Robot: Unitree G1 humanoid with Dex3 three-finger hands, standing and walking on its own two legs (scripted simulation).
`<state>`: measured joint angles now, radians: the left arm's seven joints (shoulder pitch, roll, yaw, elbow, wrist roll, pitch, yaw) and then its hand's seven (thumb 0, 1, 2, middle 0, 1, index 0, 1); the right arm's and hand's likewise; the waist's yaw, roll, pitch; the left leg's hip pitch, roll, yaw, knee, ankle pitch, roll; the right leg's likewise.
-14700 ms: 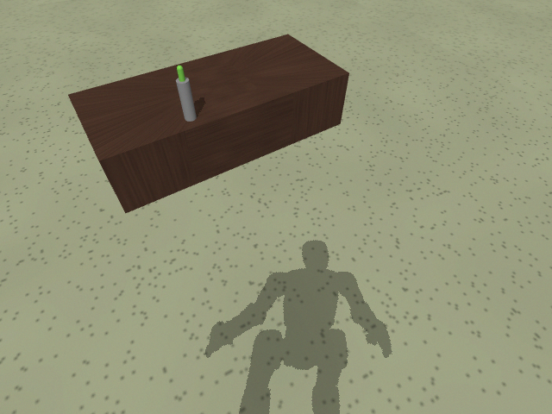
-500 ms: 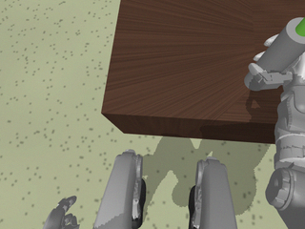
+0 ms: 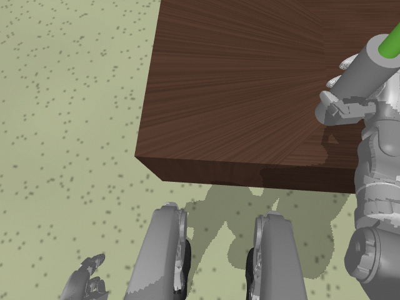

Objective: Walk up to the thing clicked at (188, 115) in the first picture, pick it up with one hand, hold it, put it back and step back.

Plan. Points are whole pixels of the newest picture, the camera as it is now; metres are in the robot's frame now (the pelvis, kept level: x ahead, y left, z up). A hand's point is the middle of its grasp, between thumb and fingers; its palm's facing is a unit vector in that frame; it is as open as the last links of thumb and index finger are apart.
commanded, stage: lift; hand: right
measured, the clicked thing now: (362, 77) +0.49 -0.22 +0.06
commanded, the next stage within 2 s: hold in 1.62 s
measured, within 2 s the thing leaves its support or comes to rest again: neither
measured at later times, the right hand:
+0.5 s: hand (378, 81) +0.44 -0.20 +0.12, palm faces +0.13 +0.99 -0.02, open 8.2 cm
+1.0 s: hand out of the picture +0.41 -0.19 +0.21, palm faces +0.14 +0.99 -0.01, open 8.2 cm
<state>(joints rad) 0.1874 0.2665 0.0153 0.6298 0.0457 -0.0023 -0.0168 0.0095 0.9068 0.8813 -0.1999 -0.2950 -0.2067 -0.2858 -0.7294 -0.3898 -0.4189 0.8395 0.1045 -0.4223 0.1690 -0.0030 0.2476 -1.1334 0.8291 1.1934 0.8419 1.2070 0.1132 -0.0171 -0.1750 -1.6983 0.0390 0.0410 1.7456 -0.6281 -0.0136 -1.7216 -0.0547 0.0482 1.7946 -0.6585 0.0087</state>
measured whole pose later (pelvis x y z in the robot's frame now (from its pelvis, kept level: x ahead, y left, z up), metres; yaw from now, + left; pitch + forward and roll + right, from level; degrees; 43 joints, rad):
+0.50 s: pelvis +0.01 +0.00 +0.08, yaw -1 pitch +26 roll +3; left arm 0.21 0.24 0.02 0.63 0.01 -0.02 0.01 0.01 0.91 0.88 -0.20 -0.29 -0.21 -0.28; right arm -0.48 -0.28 -0.29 0.59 0.14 -0.35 0.09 0.00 0.26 -1.14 0.84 1.17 0.86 1.19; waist 0.07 -0.02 -0.17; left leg -1.35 0.03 0.05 1.46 -0.57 -0.02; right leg -1.38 -0.06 0.03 1.52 -0.60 0.01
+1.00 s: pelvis +0.04 +0.00 +0.17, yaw -1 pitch +16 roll +2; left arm 0.23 0.23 0.02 0.65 0.01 -0.05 0.03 0.01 0.89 0.89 -0.20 -0.29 -0.19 -0.29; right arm -0.28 -0.23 -0.20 0.48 0.16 -0.35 0.05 0.00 0.26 -1.14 0.84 1.18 0.86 1.19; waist 0.04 -0.01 -0.10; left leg -0.89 0.03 0.04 1.08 -0.47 -0.02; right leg -0.91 -0.06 0.01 1.14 -0.50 0.01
